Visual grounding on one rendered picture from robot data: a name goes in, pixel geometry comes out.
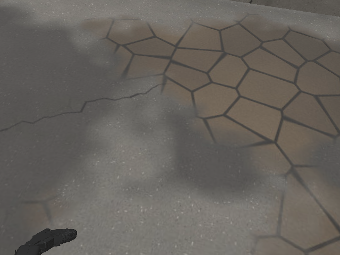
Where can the robot left hand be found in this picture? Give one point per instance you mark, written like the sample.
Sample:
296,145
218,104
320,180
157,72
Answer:
45,240

